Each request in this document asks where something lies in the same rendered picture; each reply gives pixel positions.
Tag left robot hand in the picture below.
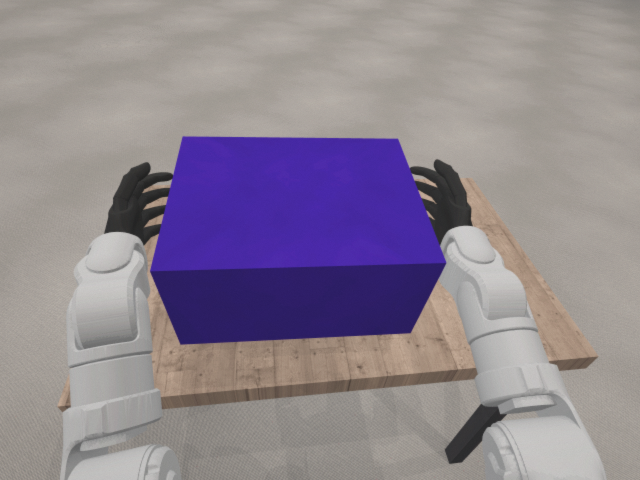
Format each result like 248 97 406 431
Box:
104 162 173 245

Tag right robot upper arm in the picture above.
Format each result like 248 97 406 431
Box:
482 415 604 480

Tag carton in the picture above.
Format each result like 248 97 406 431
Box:
150 136 446 345

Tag right robot forearm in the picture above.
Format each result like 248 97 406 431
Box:
439 226 607 480

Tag left robot forearm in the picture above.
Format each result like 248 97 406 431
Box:
60 232 163 480

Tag right robot hand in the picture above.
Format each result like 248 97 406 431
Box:
410 159 473 245

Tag left robot upper arm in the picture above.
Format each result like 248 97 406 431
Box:
68 444 181 480

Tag table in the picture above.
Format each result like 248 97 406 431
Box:
57 178 599 464

